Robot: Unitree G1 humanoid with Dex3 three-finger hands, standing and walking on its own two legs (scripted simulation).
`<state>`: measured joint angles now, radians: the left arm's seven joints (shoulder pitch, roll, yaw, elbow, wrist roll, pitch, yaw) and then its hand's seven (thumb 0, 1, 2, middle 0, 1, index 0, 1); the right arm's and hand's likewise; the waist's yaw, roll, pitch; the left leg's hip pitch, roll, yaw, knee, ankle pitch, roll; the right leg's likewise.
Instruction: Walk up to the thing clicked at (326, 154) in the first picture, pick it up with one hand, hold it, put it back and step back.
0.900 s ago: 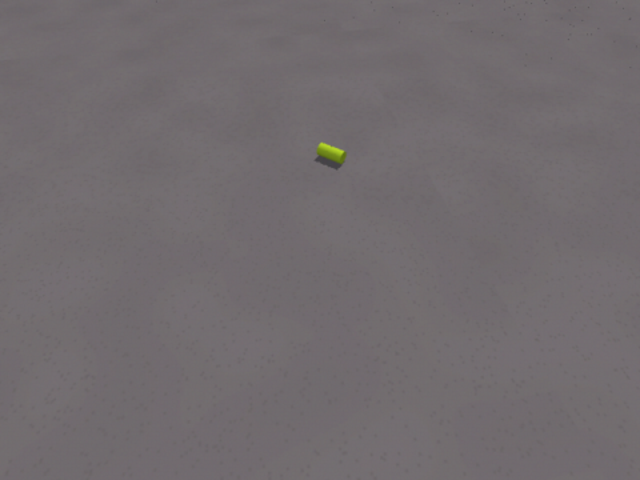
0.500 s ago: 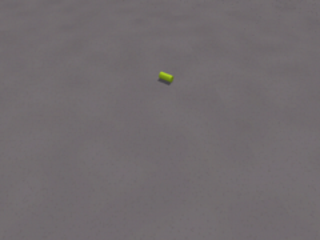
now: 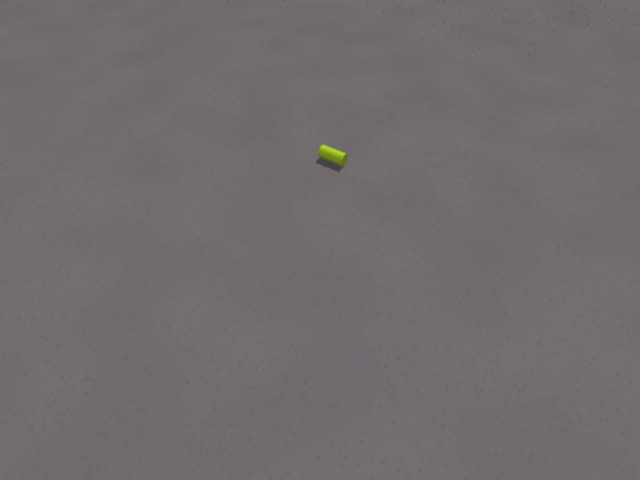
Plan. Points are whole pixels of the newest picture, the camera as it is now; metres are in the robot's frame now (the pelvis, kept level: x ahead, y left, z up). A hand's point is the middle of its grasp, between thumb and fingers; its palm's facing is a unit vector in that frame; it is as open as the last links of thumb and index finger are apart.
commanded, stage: stand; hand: left
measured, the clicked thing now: (332, 155) +1.64 -0.06 -0.75
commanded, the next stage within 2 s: walk up in 0.22 s
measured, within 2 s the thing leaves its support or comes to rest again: neither
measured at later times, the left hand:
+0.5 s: hand (150, 472) +0.15 +0.24 -0.14, palm faces -0.20 -0.89 -0.40, open 7.4 cm
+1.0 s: hand (192, 332) +0.38 +0.24 -0.18, palm faces -0.30 -0.86 -0.41, open 7.4 cm
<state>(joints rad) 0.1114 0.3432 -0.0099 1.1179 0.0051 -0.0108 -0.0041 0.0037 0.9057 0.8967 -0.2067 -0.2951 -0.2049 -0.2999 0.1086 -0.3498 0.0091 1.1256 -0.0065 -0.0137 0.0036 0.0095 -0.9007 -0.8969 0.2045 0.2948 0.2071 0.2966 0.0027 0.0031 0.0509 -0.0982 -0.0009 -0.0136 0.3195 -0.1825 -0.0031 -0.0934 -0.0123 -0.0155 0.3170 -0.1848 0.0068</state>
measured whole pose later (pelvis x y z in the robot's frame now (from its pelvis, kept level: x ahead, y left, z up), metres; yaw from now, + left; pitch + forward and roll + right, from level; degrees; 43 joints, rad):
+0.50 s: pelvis +0.05 -0.03 -0.02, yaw -10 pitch -2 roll +2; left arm 0.24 0.43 0.07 1.00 0.02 -0.03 -0.09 0.01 0.91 0.90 -0.21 -0.30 -0.20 -0.30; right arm 0.22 -0.44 -0.09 0.95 -0.05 -0.04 0.08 0.01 -0.90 -0.90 0.21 0.30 0.21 0.30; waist -0.02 0.03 0.04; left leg -0.05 0.07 0.15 0.46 -0.38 -0.01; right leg -0.35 -0.09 -0.05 0.63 -0.33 -0.01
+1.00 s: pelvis +0.28 -0.03 -0.04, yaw -17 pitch -2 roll -1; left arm 0.37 0.44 0.04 0.91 0.00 -0.08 -0.01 0.01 0.90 0.90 -0.21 -0.30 -0.21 -0.30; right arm 0.16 -0.42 -0.10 0.84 -0.05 -0.03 0.12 0.01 -0.90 -0.90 0.20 0.29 0.21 0.30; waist 0.01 0.00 0.09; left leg -0.45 0.07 0.05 0.65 -0.16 0.00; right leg -0.08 -0.07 0.06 0.71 -0.48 0.01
